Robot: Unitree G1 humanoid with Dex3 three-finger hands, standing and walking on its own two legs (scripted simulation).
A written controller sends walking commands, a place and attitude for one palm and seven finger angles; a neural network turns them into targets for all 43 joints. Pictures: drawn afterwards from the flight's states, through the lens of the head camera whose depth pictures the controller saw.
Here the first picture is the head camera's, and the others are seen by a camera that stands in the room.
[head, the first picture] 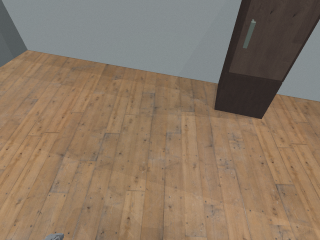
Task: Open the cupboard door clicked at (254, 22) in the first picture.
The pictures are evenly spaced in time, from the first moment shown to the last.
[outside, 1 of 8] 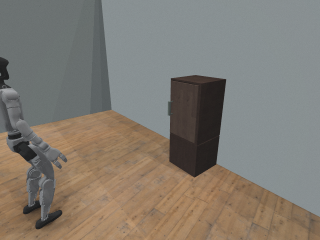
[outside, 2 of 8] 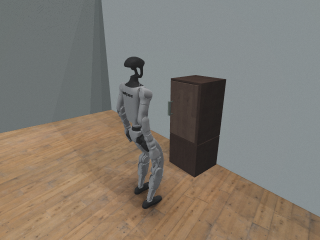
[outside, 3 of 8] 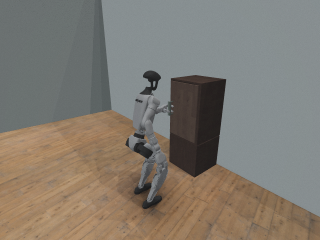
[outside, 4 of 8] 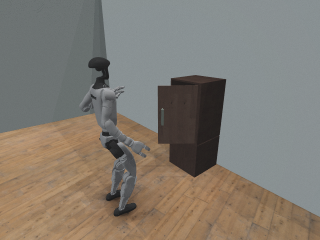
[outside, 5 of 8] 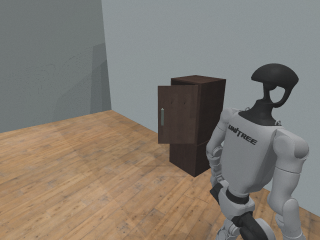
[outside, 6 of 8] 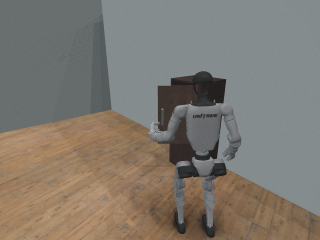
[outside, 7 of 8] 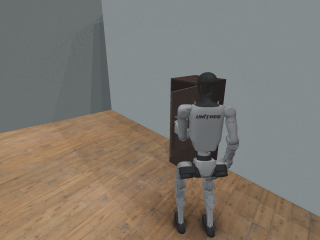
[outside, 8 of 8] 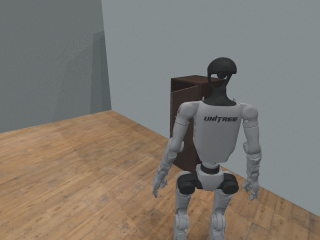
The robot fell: no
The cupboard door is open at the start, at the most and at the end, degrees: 0 98 98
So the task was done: yes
